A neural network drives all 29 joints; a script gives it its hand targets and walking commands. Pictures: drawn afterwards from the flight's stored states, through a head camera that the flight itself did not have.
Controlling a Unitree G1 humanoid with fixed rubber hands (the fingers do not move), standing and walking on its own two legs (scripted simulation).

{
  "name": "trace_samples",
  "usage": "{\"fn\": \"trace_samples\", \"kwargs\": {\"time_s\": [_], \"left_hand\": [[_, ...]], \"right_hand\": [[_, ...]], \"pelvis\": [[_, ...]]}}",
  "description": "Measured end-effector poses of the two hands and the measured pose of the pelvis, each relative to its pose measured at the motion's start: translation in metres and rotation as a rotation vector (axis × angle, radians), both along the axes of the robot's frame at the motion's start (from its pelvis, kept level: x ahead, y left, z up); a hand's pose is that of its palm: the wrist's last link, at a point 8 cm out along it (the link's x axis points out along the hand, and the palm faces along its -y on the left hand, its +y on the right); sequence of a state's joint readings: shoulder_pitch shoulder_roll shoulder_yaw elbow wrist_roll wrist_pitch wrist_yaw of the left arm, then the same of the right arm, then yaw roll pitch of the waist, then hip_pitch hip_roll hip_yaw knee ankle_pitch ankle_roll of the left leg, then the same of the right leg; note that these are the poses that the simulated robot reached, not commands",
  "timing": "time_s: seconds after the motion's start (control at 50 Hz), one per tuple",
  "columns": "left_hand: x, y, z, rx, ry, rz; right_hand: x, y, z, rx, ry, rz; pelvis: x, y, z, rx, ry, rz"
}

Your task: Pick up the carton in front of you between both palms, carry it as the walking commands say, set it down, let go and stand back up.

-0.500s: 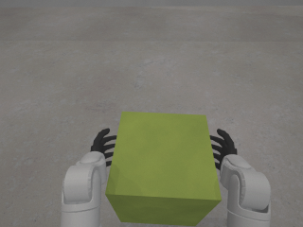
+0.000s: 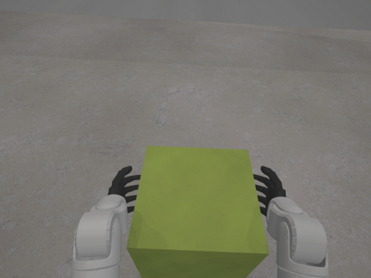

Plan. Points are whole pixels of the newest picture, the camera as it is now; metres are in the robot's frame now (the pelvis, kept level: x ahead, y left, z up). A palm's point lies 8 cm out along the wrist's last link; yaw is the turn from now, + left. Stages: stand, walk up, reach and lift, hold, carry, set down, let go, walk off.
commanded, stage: carry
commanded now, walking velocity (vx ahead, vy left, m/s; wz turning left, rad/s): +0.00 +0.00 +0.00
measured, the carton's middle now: (193, 219) +0.27 +0.00 +0.00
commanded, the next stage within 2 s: none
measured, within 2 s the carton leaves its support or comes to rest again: neither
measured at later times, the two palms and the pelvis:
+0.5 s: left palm (116, 189) +0.32 +0.18 +0.03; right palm (252, 194) +0.31 -0.12 +0.04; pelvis +0.05 +0.03 -0.02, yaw -2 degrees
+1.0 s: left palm (122, 197) +0.30 +0.16 +0.02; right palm (257, 201) +0.30 -0.14 +0.03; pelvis +0.01 +0.02 -0.01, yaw -1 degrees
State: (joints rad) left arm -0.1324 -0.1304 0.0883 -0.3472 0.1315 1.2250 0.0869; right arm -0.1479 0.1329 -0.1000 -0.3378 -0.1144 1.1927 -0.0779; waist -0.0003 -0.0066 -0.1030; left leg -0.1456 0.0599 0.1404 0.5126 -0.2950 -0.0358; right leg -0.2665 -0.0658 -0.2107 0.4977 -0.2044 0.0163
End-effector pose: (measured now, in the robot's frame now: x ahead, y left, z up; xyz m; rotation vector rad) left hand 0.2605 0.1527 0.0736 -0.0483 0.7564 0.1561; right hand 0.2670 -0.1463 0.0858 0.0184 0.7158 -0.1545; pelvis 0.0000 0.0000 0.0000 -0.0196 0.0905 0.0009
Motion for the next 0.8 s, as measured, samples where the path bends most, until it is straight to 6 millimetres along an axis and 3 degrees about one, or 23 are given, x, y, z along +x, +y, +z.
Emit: {"fn": "trace_samples", "kwargs": {"time_s": [0.28,0.44,0.58,0.8], "left_hand": [[0.038,0.011,0.008,0.009,-0.012,-0.016],[0.056,0.027,-0.031,0.007,-0.011,-0.034],[0.058,0.018,-0.047,0.074,0.013,-0.083],[0.061,0.013,-0.054,0.085,-0.050,-0.079]], "right_hand": [[0.033,0.011,0.006,-0.010,-0.011,-0.004],[0.050,0.027,-0.027,-0.058,-0.009,0.009],[0.043,0.018,-0.056,-0.025,0.016,-0.008],[0.053,0.014,-0.059,-0.062,-0.045,0.027]], "pelvis": [[0.038,0.014,0.007,-0.004,-0.007,-0.004],[0.052,0.032,-0.015,0.021,-0.036,-0.043],[0.053,0.032,-0.016,0.021,-0.048,-0.027],[0.036,0.023,-0.016,0.023,-0.062,-0.023]]}}
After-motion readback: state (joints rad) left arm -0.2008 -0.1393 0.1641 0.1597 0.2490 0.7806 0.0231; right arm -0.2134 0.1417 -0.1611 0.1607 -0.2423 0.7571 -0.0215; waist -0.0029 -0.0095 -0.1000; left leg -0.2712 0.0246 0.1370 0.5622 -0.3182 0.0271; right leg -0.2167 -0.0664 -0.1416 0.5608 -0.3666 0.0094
